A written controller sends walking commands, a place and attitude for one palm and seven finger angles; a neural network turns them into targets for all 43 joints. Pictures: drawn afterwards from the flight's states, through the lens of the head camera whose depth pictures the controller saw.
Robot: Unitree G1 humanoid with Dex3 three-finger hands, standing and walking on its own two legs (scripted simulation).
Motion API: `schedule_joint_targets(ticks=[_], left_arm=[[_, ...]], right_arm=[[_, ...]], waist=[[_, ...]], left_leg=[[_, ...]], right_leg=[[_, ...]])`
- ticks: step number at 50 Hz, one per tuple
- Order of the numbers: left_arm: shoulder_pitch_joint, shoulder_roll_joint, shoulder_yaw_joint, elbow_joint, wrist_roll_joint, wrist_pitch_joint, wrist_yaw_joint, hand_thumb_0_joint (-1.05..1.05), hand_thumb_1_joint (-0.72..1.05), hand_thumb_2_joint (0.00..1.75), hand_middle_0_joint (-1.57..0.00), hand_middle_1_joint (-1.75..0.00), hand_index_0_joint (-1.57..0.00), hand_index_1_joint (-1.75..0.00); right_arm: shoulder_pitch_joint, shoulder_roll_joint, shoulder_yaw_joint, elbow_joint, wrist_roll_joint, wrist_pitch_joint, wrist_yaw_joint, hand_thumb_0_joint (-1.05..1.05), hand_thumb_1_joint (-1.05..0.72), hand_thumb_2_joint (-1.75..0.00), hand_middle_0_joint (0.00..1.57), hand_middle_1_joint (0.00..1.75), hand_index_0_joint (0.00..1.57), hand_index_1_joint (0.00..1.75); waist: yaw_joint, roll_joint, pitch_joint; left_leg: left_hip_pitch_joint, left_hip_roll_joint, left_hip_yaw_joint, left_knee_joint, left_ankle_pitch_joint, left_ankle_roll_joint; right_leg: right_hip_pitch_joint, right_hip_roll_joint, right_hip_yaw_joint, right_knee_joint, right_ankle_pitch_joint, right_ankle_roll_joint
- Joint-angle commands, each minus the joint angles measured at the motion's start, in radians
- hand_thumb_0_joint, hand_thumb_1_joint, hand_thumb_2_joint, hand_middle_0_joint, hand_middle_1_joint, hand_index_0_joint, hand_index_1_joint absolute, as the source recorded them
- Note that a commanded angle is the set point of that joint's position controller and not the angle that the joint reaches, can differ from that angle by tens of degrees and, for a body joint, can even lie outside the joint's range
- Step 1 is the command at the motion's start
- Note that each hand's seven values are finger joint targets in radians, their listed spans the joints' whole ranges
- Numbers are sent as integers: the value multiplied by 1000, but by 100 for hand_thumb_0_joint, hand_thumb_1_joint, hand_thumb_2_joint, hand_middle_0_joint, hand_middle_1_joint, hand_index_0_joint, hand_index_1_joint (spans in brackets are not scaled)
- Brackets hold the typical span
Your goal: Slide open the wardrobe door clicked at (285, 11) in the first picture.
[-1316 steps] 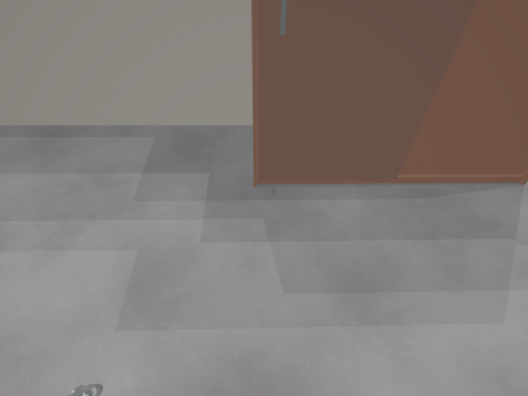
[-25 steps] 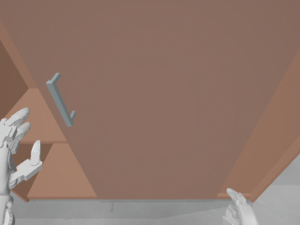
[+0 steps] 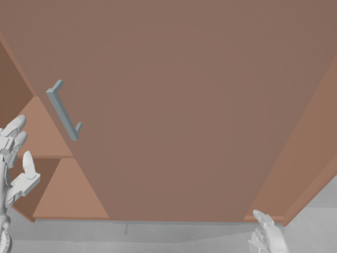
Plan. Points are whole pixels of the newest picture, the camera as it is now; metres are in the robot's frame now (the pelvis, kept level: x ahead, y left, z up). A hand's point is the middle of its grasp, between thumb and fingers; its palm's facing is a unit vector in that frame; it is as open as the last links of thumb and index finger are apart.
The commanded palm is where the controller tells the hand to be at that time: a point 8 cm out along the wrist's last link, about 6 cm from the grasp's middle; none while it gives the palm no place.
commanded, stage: step back with the hand held close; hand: left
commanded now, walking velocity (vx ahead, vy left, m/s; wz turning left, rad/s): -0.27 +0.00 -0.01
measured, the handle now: (67, 112) +0.41 +0.34 +0.12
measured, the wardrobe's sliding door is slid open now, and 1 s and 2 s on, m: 0.48 0.48 0.48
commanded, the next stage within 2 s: stop stepping back and stand still in 0.82 s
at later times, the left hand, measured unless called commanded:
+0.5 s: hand out of the picture +0.13 +0.34 +0.16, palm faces +0.42 -0.77 -0.48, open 7.4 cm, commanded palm +0.06 +0.37 +0.17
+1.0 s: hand out of the picture +0.01 +0.38 +0.18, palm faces +0.44 -0.81 -0.39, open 7.4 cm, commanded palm -0.04 +0.42 +0.17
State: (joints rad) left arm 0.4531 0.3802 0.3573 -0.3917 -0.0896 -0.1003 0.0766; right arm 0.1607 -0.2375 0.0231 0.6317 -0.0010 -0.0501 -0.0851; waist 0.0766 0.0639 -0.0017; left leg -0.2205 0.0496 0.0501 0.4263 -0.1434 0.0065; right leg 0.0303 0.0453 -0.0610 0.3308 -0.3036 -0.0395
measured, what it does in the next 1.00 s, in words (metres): walks backwards: right foot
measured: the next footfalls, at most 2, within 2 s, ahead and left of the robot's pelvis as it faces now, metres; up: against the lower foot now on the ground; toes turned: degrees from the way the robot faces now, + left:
right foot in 0.92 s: -0.13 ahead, -0.02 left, +0.00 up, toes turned +1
left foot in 1.06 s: -0.04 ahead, +0.22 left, +0.00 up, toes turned +0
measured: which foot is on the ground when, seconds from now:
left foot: down 0.00-0.92, up 0.94-1.00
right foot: down 0.00-0.74, up 0.76-0.90, down 0.92-1.00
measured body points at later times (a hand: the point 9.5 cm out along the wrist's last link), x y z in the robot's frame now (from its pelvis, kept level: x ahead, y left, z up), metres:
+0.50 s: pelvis -0.07 +0.06 -0.01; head -0.05 +0.08 +0.44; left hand +0.10 +0.38 +0.19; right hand +0.11 -0.17 -0.08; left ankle +0.05 +0.13 -0.74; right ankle -0.09 -0.07 -0.74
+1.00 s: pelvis -0.18 +0.12 -0.02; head -0.17 +0.16 +0.43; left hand -0.02 +0.42 +0.20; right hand +0.02 -0.10 -0.07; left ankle -0.06 +0.18 -0.70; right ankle -0.17 -0.02 -0.74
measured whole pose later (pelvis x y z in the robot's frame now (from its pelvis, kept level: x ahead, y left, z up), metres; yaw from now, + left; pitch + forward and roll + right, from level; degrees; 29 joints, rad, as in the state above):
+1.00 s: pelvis -0.18 +0.12 -0.02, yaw +0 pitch -2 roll -4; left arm 0.50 0.46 0.43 -0.61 -0.07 -0.25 0.12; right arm 0.16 -0.19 0.00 0.62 -0.01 -0.08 -0.04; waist 0.07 -0.03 0.03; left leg -0.61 -0.02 0.03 0.94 -0.39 -0.03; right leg -0.25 0.04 -0.02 0.58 -0.29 -0.02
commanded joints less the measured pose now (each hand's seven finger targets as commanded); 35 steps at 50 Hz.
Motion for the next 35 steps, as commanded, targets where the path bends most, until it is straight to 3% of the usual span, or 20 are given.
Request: schedule_joint_targets(ticks=[1, 4, 7, 8, 9, 10, 14, 17, 19, 20, 23, 24, 25, 26, 29, 31, 33, 34, 35], left_arm=[[-60, 190, 125, -179, 17, -89, 17, 0, 90, 90, -20, -30, -20, -30], [6, 203, 139, -250, 15, -87, 26, 0, 90, 90, -20, -30, -20, -30], [40, 232, 172, -276, 10, -81, 35, 0, 90, 90, -20, -30, -20, -30], [47, 247, 187, -280, 7, -83, 39, 0, 90, 90, -20, -30, -20, -30], [42, 273, 208, -300, 6, -89, 44, 0, 90, 90, -20, -30, -20, -30], [65, 261, 205, -274, 2, -90, 47, 0, 90, 90, -20, -30, -20, -30], [48, 274, 211, -328, 0, -120, 58, 0, 90, 90, -20, -30, -20, -30], [44, 244, 194, -315, 10, -139, 63, 0, 90, 90, -20, -30, -20, -30], [38, 242, 209, -327, 27, -155, 66, 0, 90, 90, -20, -30, -20, -30], [51, 241, 220, -317, 31, -158, 66, 0, 90, 90, -20, -30, -20, -30], [87, 235, 219, -327, 23, -162, 62, 0, 90, 90, -20, -30, -20, -30], [93, 245, 229, -343, 21, -167, 63, 0, 90, 90, -20, -30, -20, -30], [84, 235, 210, -355, 13, -169, 64, 0, 90, 90, -20, -30, -20, -30], [75, 224, 194, -356, 14, -170, 64, 0, 90, 90, -20, -30, -20, -30], [32, 240, 194, -362, 15, -170, 76, 0, 90, 90, -20, -30, -20, -30], [-24, 213, 149, -329, 24, -169, 85, 0, 90, 90, -20, -30, -20, -30], [-99, 223, 139, -329, 31, -174, 92, 0, 90, 90, -20, -30, -20, -30], [-129, 246, 154, -338, 31, -175, 95, 0, 90, 90, -20, -30, -20, -30], [-124, 223, 138, -319, 32, -171, 94, 0, 90, 90, -20, -30, -20, -30]], right_arm=[[-119, -102, -46, -194, 5, 0, -7, 0, -90, -90, 20, 30, 20, 30], [-113, -107, -49, -226, 11, 22, -5, 0, -90, -90, 20, 30, 20, 30], [-109, -101, -52, -251, 17, 41, -3, 0, -90, -90, 20, 30, 20, 30], [-111, -99, -51, -258, 18, 44, -4, 0, -90, -90, 20, 30, 20, 30], [-111, -104, -53, -259, 17, 46, -8, 0, -90, -90, 20, 30, 20, 30], [-107, -97, -50, -261, 17, 46, -10, 0, -90, -90, 20, 30, 20, 30], [-102, -114, -55, -265, 12, 22, -18, 0, -90, -90, 20, 30, 20, 30], [-94, -126, -55, -262, 8, -11, -21, 0, -90, -90, 20, 30, 20, 30], [-97, -142, -60, -264, 5, -36, -25, 0, -90, -90, 20, 30, 20, 30], [-86, -139, -63, -257, 6, -44, -25, 0, -90, -90, 20, 30, 20, 30], [-66, -129, -67, -247, 5, -63, -12, 0, -90, -90, 20, 30, 20, 30], [-60, -132, -68, -242, 1, -71, -8, 0, -90, -90, 20, 30, 20, 30], [-57, -119, -63, -233, 0, -74, -5, 0, -90, -90, 20, 30, 20, 30], [-49, -119, -66, -223, 5, -79, -4, 0, -90, -90, 20, 30, 20, 30], [-40, -118, -70, -193, -2, -89, -9, 0, -90, -90, 20, 30, 20, 30], [-35, -109, -68, -168, -1, -93, -14, 0, -90, -90, 20, 30, 20, 30], [-39, -112, -66, -152, -3, -99, -21, 0, -90, -90, 20, 30, 20, 30], [-43, -119, -66, -146, -6, -104, -27, 0, -90, -90, 20, 30, 20, 30], [-51, -118, -60, -155, -3, -108, -30, 0, -90, -90, 20, 30, 20, 30]], waist=[[-45, -100, -114], [-39, -18, -198], [-43, -92, -172], [-44, -100, -155], [-44, -70, -156], [-45, -76, -137], [-49, 25, -98], [-52, 100, -59], [-41, 184, -77], [-39, 181, -84], [-40, 113, -102], [-42, 124, -120], [-47, 95, -118], [-52, 29, -133], [-62, -64, -132], [-77, -107, -100], [-89, -88, -56], [-90, -44, -49], [-86, 17, -33]], left_leg=[[202, -24, 29, 93, 329, 72], [241, 1, 19, 79, 431, 76], [179, 14, 13, 80, 394, 61], [159, 14, 12, 78, 352, 57], [148, 13, 8, 68, 322, 54], [128, 17, -5, 56, 293, 50], [76, 38, -62, -27, 32, 47], [-65, 85, -158, -165, -286, 61], [-231, 123, -234, -277, -498, 85], [-283, 139, -254, -298, -537, 91], [-256, 117, -228, -247, -487, 70], [-218, 106, -218, -228, -457, 60], [-143, 86, -198, -194, -385, 39], [-85, 71, -177, -161, -365, 21], [80, 23, -110, -3, -243, 2], [179, 0, -96, 121, -173, -5], [203, 2, -121, 147, -192, -6], [179, 15, -153, 71, -224, -5], [113, 57, -220, -52, -334, 2]], right_leg=[[-231, -128, 62, 29, 857, 157], [-232, -106, 57, 74, 729, 152], [-251, -103, 66, 47, 639, 133], [-261, -112, 76, 34, 617, 129], [-261, -116, 78, 35, 582, 121], [-269, -113, 80, 32, 523, 112], [-311, -81, 82, 10, 168, 70], [-257, -27, 65, 56, -26, 50], [-103, 14, 46, 175, -19, 47], [-59, 25, 42, 218, -3, 43], [-115, 18, 59, 173, -48, 24], [-138, 14, 73, 139, -51, 20], [-210, -4, 95, 84, -56, 10], [-262, -11, 103, 54, -97, 2], [-450, -78, 179, -54, -187, -34], [-590, -131, 223, -99, -191, -53], [-669, -138, 210, -84, -213, -48], [-646, -100, 176, -43, -206, -28], [-597, -50, 131, 28, -218, 1]])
